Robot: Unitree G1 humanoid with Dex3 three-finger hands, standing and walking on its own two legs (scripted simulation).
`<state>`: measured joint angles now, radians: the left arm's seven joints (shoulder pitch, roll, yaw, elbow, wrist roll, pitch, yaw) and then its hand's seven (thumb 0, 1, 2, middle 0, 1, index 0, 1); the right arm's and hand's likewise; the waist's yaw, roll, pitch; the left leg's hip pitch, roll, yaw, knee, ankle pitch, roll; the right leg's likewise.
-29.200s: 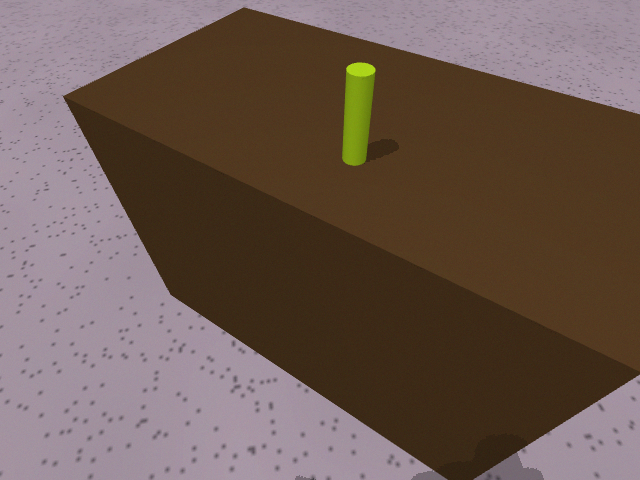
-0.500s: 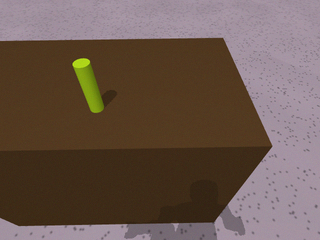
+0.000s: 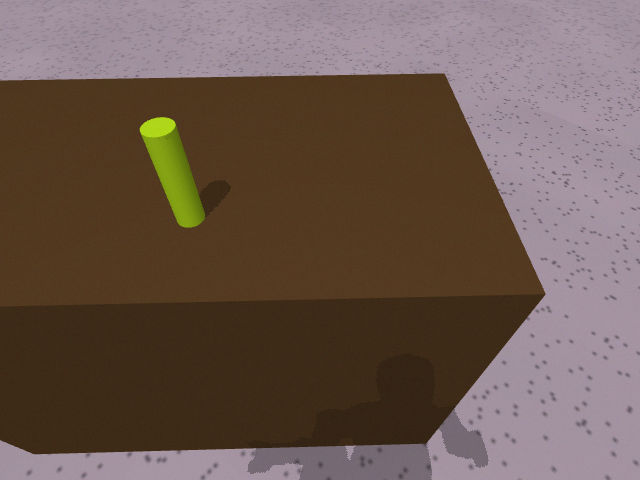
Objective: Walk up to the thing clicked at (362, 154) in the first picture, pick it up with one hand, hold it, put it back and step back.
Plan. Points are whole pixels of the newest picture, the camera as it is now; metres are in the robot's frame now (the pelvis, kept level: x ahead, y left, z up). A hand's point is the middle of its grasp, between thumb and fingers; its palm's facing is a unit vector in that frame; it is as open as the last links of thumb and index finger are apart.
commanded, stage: stand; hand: left
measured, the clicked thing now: (176, 177) +0.50 +0.21 +0.10
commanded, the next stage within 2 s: step back in 0.52 s
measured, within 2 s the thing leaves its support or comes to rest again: neither
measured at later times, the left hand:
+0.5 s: hand out of the picture +0.07 +0.25 -0.16, palm faces -0.04 -0.94 -0.34, open 7.4 cm
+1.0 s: hand out of the picture +0.03 +0.24 -0.16, palm faces -0.01 -0.91 -0.41, open 7.4 cm
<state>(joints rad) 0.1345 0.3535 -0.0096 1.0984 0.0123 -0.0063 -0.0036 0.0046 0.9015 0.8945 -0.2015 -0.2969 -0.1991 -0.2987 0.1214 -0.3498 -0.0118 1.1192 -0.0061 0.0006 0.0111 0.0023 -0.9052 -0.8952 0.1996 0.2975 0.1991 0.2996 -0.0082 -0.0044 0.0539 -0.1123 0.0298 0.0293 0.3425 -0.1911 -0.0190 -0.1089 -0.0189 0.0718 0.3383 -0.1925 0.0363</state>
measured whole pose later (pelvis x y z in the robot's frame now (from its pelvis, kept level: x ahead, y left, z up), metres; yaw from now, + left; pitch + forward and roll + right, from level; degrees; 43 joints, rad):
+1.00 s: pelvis -0.07 -0.03 -0.02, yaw +1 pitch +0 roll +1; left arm 0.10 0.34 0.04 0.85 0.03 0.03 0.02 0.01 0.90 0.89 -0.20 -0.30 -0.20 -0.30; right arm 0.12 -0.42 -0.04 0.93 0.01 0.07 -0.02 0.00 -0.91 -0.90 0.20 0.30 0.20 0.30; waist 0.02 0.04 0.19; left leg -0.39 -0.08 -0.11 1.03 -0.52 -0.02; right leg -0.36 0.00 0.00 0.59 -0.23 -0.03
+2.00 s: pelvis -0.35 -0.01 -0.03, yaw +3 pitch -3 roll +0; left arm 0.09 0.38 0.06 0.80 0.02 0.07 0.02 0.00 0.90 0.89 -0.20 -0.30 -0.20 -0.30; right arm 0.20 -0.38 -0.05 0.89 -0.04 0.04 0.01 0.00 -0.91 -0.90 0.20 0.30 0.20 0.30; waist -0.01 -0.03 0.18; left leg -0.27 -0.03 -0.03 0.66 -0.34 0.02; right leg -0.47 0.04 0.09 0.94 -0.50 -0.01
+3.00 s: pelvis -0.65 -0.04 -0.02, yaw -2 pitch -3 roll +0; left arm 0.26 0.35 0.06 0.97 0.05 0.01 -0.02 0.01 0.90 0.89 -0.20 -0.30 -0.20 -0.30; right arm 0.19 -0.39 -0.05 0.92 -0.03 0.04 0.01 0.00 -0.90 -0.90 0.20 0.30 0.20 0.30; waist 0.04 0.02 0.07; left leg -0.40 -0.02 -0.09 0.80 -0.42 -0.01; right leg -0.20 0.04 0.05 0.57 -0.33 -0.04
